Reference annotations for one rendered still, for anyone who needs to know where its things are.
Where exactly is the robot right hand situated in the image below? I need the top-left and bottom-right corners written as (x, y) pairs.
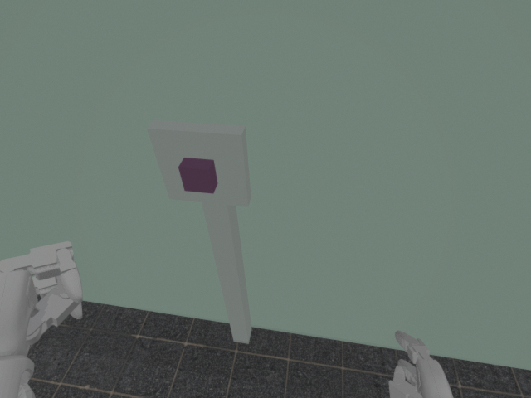
top-left (388, 331), bottom-right (453, 398)

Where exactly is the panel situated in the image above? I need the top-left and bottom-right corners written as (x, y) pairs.
top-left (147, 120), bottom-right (252, 344)

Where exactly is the robot left forearm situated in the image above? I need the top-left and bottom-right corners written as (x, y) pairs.
top-left (0, 355), bottom-right (36, 398)

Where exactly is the robot left hand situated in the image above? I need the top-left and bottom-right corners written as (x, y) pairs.
top-left (0, 241), bottom-right (83, 357)

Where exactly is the button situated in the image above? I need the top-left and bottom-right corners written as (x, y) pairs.
top-left (178, 158), bottom-right (217, 193)

